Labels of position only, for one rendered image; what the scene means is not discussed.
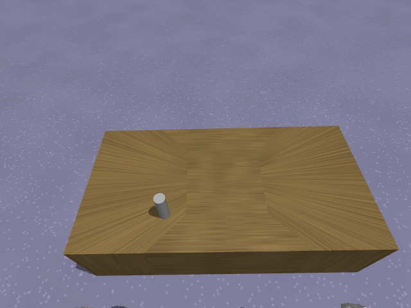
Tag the can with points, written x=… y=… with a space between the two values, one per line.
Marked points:
x=161 y=205

